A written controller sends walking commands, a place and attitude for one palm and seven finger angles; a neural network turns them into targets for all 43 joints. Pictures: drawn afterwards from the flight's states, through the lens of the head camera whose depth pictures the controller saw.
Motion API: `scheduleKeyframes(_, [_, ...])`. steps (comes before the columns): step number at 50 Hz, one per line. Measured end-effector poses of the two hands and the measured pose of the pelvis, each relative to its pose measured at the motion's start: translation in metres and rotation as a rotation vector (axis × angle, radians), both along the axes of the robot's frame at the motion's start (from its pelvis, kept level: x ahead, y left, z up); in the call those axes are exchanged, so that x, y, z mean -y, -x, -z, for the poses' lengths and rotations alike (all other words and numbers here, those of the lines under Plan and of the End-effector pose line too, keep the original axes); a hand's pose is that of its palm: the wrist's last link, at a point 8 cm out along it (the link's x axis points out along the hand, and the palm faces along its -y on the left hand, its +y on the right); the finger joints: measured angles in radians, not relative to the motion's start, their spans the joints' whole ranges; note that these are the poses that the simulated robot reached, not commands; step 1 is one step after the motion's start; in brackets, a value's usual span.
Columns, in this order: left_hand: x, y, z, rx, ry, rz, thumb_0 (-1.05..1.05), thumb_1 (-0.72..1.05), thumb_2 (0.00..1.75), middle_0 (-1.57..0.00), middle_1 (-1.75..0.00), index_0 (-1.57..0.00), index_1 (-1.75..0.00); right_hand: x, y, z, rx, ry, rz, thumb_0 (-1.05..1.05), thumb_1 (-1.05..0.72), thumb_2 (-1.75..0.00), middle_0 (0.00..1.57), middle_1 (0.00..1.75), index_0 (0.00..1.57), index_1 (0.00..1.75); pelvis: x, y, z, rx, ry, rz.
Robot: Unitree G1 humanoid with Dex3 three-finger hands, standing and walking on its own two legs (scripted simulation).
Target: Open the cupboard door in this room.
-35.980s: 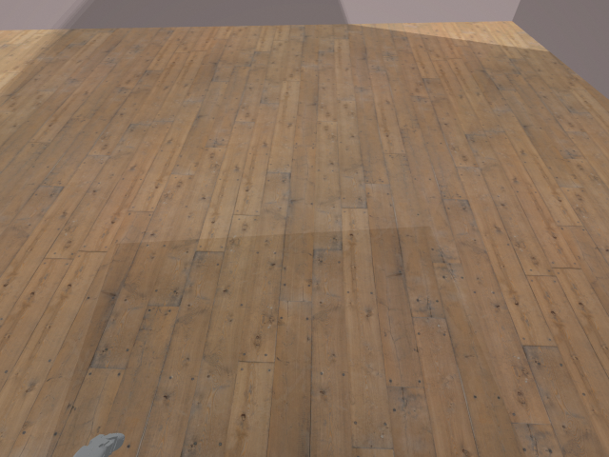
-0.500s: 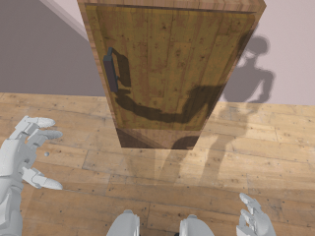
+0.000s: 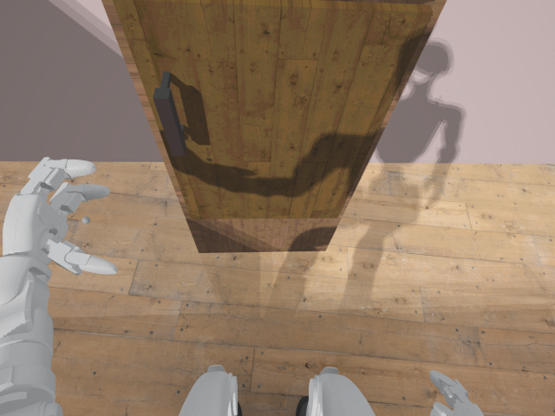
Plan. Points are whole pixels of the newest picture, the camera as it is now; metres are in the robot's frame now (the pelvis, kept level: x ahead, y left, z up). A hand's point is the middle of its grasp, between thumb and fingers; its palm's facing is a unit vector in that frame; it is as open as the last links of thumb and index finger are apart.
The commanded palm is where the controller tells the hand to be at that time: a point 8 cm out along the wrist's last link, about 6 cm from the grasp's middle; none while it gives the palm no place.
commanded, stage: move the hooked fingers beside the handle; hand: left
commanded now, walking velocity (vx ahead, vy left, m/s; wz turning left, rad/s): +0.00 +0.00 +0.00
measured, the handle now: (172, 115) +0.56 +0.18 +0.04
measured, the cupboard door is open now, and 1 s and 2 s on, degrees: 0 0 0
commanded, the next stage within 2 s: slide the fingers in behind the handle in 1.86 s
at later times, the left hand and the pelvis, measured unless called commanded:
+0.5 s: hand (112, 178) +0.43 +0.25 +0.04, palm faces +0.04 -1.00 -0.02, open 14.0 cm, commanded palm +0.41 +0.29 +0.04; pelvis +0.00 +0.01 -0.01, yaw -1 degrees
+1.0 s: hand (138, 136) +0.52 +0.23 +0.04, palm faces +0.04 -1.00 -0.02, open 14.0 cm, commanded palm +0.50 +0.27 +0.03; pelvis -0.01 +0.00 -0.02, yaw -2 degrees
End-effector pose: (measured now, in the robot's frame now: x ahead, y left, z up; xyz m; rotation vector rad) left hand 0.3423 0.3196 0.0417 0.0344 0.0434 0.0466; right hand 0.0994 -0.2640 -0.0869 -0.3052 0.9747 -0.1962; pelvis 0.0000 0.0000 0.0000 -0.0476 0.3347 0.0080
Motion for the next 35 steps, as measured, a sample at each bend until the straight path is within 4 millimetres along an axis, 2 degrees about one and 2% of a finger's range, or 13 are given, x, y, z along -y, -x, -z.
scheduleKeyframes(7, [0.009,-0.018,0.0,0.019,0.004,0.021,-0.02,-0.5,0.3,-0.29,-1.2,-0.3,-1.2,0.0,0.015,0.006,-0.067,0.004,0.026,0.01,-0.9,-0.9,0.2,0.3,0.2,0.3,-0.003,0.0,0.001,-0.009,0.002,0.0])
scheduleKeyframes(23, [0.018,-0.063,0.0,0.023,0.014,0.005,-0.02,-0.5,0.3,-0.3,-1.2,-0.3,-1.2,-0.004,0.035,0.013,-0.152,-0.004,0.059,0.0,-0.9,-0.9,0.2,0.3,0.2,0.3,-0.005,0.002,0.005,-0.032,0.005,0.009])
scheduleKeyframes(35, [0.024,-0.097,0.003,0.022,0.017,0.004,-0.02,-0.5,0.3,-0.3,-1.2,-0.3,-1.2,0.001,0.065,0.021,-0.26,0.016,0.095,0.0,-0.9,-0.9,0.2,0.3,0.2,0.3,-0.004,0.007,0.014,-0.065,0.012,0.01])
